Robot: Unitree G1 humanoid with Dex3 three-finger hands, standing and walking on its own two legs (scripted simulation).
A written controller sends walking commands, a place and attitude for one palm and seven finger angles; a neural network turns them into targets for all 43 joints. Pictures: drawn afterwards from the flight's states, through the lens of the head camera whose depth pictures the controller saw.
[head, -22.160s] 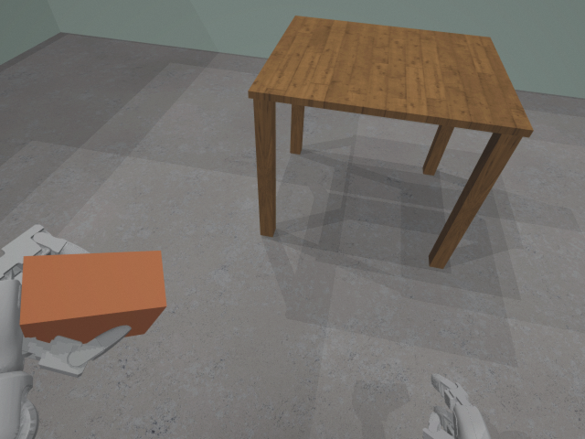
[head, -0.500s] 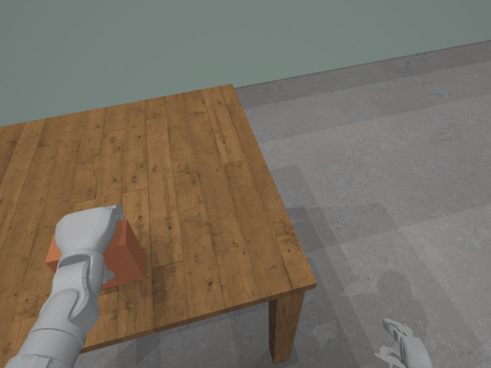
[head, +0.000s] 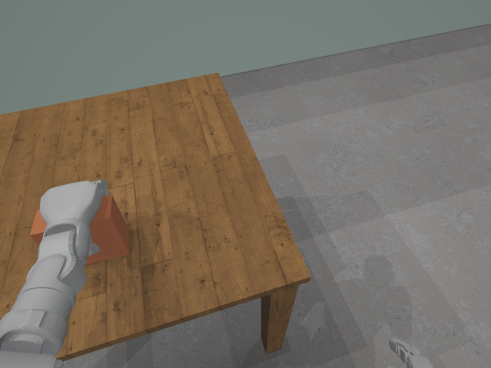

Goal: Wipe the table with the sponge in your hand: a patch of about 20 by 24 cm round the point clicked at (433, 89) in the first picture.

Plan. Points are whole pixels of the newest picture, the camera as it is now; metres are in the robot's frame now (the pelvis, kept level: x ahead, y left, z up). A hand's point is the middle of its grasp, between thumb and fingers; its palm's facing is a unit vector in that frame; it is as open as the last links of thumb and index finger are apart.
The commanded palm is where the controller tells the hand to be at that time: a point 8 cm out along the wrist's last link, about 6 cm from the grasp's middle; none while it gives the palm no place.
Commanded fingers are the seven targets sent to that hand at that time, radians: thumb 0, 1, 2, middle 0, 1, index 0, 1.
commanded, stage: wipe forward along the first lane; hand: left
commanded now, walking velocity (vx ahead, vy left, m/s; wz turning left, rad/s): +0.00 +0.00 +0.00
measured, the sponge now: (89, 238) +0.32 +0.33 -0.01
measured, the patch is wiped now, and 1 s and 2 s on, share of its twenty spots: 0.25 0.45 0.50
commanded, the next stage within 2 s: slide across to the middle lane in 0.40 s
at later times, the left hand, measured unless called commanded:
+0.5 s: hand (87, 199) +0.38 +0.34 +0.03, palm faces -0.11 +0.01 -0.99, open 9.8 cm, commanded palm +0.37 +0.33 +0.06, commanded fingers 0.00 0.10 1.30 -1.20 -1.60 -1.20 -1.60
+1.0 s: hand (111, 192) +0.40 +0.30 +0.03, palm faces -0.07 +0.01 -1.00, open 9.9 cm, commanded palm +0.39 +0.28 +0.08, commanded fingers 0.00 0.10 1.30 -1.20 -1.60 -1.20 -1.60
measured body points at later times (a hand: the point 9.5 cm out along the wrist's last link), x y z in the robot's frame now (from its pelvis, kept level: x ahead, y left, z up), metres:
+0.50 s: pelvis +0.00 +0.02 -0.01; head +0.05 +0.01 +0.44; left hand +0.38 +0.34 +0.08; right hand +0.11 -0.25 -0.14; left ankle +0.04 +0.13 -0.72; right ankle -0.02 -0.12 -0.72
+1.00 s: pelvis +0.01 +0.02 +0.00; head +0.05 +0.02 +0.45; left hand +0.40 +0.30 +0.08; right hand +0.13 -0.23 -0.13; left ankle +0.04 +0.13 -0.72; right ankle -0.02 -0.12 -0.72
